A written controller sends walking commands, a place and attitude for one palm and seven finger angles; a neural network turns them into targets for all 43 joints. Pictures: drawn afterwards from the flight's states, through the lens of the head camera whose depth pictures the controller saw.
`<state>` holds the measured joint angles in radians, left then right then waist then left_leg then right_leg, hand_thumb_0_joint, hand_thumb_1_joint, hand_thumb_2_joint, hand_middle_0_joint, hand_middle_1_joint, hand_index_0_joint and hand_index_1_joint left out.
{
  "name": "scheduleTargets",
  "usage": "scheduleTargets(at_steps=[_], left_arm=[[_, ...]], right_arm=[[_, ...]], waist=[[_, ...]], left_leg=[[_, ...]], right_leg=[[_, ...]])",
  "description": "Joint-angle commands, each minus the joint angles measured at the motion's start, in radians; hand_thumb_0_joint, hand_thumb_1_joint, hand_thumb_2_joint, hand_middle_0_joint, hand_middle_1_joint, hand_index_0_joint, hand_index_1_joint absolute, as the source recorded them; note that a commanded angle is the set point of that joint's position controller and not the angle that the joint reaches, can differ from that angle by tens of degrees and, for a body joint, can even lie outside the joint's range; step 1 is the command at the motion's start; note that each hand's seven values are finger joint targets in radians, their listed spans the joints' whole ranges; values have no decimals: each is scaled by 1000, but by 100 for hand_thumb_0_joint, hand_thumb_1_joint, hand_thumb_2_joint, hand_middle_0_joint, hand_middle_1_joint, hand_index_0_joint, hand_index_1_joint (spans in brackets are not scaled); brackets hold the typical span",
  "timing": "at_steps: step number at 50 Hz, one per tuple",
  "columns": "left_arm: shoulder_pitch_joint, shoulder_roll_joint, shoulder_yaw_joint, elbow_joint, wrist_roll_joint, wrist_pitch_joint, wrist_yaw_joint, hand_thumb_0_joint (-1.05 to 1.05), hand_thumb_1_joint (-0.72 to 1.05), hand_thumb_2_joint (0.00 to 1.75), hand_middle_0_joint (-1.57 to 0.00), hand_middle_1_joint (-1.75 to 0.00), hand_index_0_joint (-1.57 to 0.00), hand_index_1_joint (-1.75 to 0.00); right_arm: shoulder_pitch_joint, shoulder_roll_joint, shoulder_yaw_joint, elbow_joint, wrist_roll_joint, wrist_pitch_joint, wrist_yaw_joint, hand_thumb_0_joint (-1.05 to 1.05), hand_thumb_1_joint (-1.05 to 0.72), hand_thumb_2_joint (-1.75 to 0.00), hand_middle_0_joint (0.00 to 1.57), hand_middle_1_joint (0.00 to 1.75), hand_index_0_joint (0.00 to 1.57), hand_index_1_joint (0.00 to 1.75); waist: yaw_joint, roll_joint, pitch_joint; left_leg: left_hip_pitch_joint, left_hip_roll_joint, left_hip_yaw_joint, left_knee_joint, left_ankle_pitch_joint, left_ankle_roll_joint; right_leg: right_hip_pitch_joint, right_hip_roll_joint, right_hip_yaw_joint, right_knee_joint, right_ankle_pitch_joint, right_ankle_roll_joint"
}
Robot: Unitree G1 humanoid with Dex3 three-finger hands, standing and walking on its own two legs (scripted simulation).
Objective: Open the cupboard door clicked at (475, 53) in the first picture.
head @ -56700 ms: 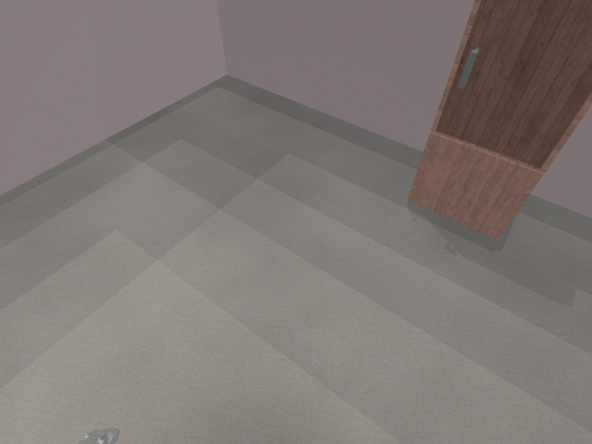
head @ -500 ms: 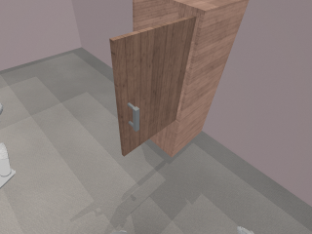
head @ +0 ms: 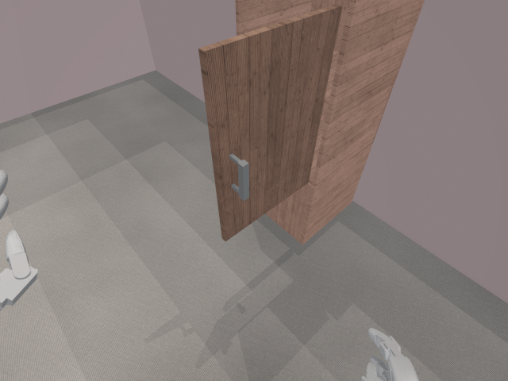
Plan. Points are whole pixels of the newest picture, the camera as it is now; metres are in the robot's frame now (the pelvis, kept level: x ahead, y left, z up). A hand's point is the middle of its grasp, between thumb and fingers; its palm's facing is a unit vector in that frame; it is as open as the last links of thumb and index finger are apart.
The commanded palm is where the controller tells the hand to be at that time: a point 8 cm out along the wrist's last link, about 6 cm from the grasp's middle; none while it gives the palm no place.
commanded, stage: let the arm hang, fingers relaxed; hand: left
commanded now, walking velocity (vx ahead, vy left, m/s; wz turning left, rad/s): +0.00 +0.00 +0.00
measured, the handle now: (238, 177) +0.59 +0.08 -0.06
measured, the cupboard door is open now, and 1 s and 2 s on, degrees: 89 89 89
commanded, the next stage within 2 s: look to check the result in 1.14 s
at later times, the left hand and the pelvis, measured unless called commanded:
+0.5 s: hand out of the picture -0.02 +0.21 -0.17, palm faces +0.06 -0.97 -0.23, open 7.1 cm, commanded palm none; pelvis -0.02 +0.01 +0.01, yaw +3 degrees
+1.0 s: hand out of the picture +0.03 +0.24 -0.15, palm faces +0.03 -0.96 -0.28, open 7.4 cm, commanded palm none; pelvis -0.02 +0.02 +0.01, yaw +2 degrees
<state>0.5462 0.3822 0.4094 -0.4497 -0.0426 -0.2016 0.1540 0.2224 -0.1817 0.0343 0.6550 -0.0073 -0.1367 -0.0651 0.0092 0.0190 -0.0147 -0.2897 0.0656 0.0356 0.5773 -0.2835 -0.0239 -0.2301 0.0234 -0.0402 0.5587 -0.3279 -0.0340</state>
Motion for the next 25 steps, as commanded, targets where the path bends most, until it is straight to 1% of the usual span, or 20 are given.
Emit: scheduleTargets(at_steps=[1,2,3,4,5,6,7,8,9,10,11,12,13,14,15,16,17,19,20,25], left_arm=[[-121,202,109,-186,6,-44,13,0,90,90,-20,-30,-20,-30],[-134,-16,-297,583,98,123,-135,0,90,90,-20,-30,-20,-30],[-92,-66,-287,614,79,194,-153,0,90,90,-20,-30,-20,-30],[-109,-102,-305,648,75,209,-154,0,90,90,-20,-30,-20,-30],[-157,-88,-306,694,78,205,-155,0,90,90,-20,-30,-20,-30],[-168,-74,-308,746,77,200,-155,0,90,90,-20,-30,-20,-30],[-190,-46,-307,811,81,193,-154,0,90,90,-20,-30,-20,-30],[-214,-11,-308,879,82,186,-151,0,90,90,-20,-30,-20,-30],[-243,19,-309,950,81,182,-148,0,90,90,-20,-30,-20,-30],[-278,41,-316,1013,78,182,-144,0,90,90,-20,-30,-20,-30],[-309,44,-326,1073,73,184,-141,0,90,90,-20,-30,-20,-30],[-332,40,-336,1125,68,185,-137,0,90,90,-20,-30,-20,-30],[-347,29,-347,1177,63,189,-135,0,90,90,-20,-30,-20,-30],[-342,8,-357,1229,60,193,-135,0,90,90,-20,-30,-20,-30],[-329,-1,-362,1277,59,194,-134,0,90,90,-20,-30,-20,-30],[-317,-20,-367,1323,56,195,-134,0,90,90,-20,-30,-20,-30],[-304,-45,-354,1351,60,195,-133,0,90,90,-20,-30,-20,-30],[-305,-35,-362,1407,56,194,-135,0,90,90,-20,-30,-20,-30],[-311,-27,-362,1425,56,191,-135,0,90,90,-20,-30,-20,-30],[-319,-14,-369,1507,53,187,-137,0,90,90,-20,-30,-20,-30]], right_arm=[[-95,-126,-59,-147,5,-54,-26,0,-90,-90,20,30,20,30],[-102,-292,-124,89,-8,-48,70,0,-90,-90,20,30,20,30],[-41,-229,-119,71,-2,23,67,0,-90,-90,20,30,20,30],[-53,-216,-104,62,-12,48,61,0,-90,-90,20,30,20,30],[-65,-218,-97,56,-21,62,58,0,-90,-90,20,30,20,30],[-76,-223,-87,54,-26,71,56,0,-90,-90,20,30,20,30],[-83,-220,-84,62,-28,77,57,0,-90,-90,20,30,20,30],[-85,-214,-82,75,-26,84,59,0,-90,-90,20,30,20,30],[-80,-205,-83,95,-23,95,56,0,-90,-90,20,30,20,30],[-74,-206,-83,113,-22,108,56,0,-90,-90,20,30,20,30],[-68,-200,-81,143,-26,118,55,0,-90,-90,20,30,20,30],[-64,-194,-76,171,-27,123,54,0,-90,-90,20,30,20,30],[-65,-183,-68,201,-26,126,53,0,-90,-90,20,30,20,30],[-70,-178,-61,225,-25,127,51,0,-90,-90,20,30,20,30],[-78,-177,-57,246,-21,130,48,0,-90,-90,20,30,20,30],[-73,-161,-53,270,-19,131,45,0,-90,-90,20,30,20,30],[-71,-155,-58,286,-24,133,42,0,-90,-90,20,30,20,30],[-57,-152,-58,323,-21,137,41,0,-90,-90,20,30,20,30],[-44,-163,-61,333,-18,138,39,0,-90,-90,20,30,20,30],[-6,-180,-66,399,-13,134,36,0,-90,-90,20,30,20,30]], waist=[[-25,4,-1],[-63,55,17],[-29,68,-49],[-14,59,-67],[-3,-16,-61],[7,-63,-80],[14,-125,-89],[11,-191,-93],[0,-274,-108],[-11,-266,-84],[-20,-191,-78],[-25,-90,-75],[-28,-10,-61],[-20,65,-51],[-10,87,-39],[-11,94,-27],[-7,133,-20],[-10,143,-1],[-11,89,5],[-15,18,17]], left_leg=[[91,5,-25,-114,140,47],[4,54,-95,14,394,60],[-3,75,-100,-46,460,78],[-60,120,-161,-78,396,114],[-75,129,-200,-98,422,131],[-88,129,-214,-98,403,137],[-88,94,-184,-79,385,117],[-65,39,-120,-30,361,82],[-26,-9,-67,12,291,55],[-6,-36,-52,16,213,44],[24,-36,-44,-7,197,39],[64,-24,-48,-45,243,36],[92,-5,-67,-89,297,38],[94,16,-87,-127,314,45],[86,27,-101,-143,296,49],[78,28,-104,-159,256,49],[73,28,-106,-173,210,51],[74,26,-105,-193,152,47],[83,32,-109,-194,147,48],[113,41,-112,-223,153,51]], right_leg=[[-54,-98,126,-166,187,2],[-132,-140,32,68,395,3],[-79,-100,22,102,321,19],[-64,-76,6,142,162,24],[-43,-60,12,141,115,22],[3,-68,18,96,123,20],[56,-87,37,36,216,11],[76,-132,78,-14,364,-6],[78,-184,125,-60,481,-30],[60,-216,138,-87,530,-58],[58,-221,140,-88,548,-67],[53,-202,124,-82,517,-58],[38,-167,97,-80,411,-36],[41,-141,83,-93,309,-14],[56,-128,79,-126,243,-5],[63,-127,84,-154,205,-4],[70,-126,83,-179,177,-9],[66,-127,85,-212,143,-16],[67,-126,79,-228,134,-17],[59,-130,67,-252,121,-19]])
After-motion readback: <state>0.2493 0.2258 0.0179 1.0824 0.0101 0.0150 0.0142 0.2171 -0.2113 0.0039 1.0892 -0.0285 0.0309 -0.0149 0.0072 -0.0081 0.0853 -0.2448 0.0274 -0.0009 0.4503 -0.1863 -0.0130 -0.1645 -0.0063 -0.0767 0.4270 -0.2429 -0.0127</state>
